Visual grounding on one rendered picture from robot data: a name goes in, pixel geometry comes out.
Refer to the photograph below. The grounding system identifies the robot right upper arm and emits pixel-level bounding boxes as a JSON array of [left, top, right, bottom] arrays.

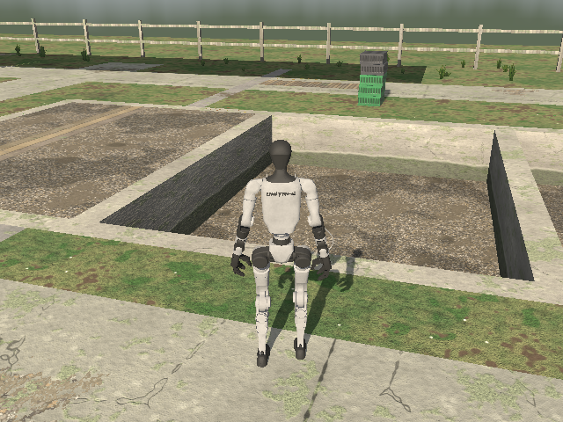
[[299, 178, 321, 227]]

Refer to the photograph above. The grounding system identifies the robot left upper arm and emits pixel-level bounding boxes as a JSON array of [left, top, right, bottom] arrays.
[[240, 178, 263, 228]]

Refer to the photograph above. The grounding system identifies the robot left forearm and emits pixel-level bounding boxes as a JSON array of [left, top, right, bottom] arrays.
[[233, 214, 250, 256]]

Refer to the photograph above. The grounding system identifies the robot thigh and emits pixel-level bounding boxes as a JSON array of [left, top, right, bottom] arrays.
[[252, 246, 271, 311], [293, 245, 311, 307]]

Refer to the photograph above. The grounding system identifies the left robot hand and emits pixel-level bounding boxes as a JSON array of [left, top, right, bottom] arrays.
[[230, 253, 252, 277]]

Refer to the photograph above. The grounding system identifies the robot left thigh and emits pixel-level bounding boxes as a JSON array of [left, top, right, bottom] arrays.
[[252, 246, 271, 311]]

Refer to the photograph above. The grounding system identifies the right robot hand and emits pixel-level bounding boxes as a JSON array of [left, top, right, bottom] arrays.
[[311, 255, 332, 280]]

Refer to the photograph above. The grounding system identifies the robot right thigh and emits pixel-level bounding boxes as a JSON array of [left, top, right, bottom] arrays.
[[293, 245, 311, 307]]

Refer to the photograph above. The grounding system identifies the robot right forearm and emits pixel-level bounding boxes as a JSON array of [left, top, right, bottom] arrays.
[[312, 214, 329, 258]]

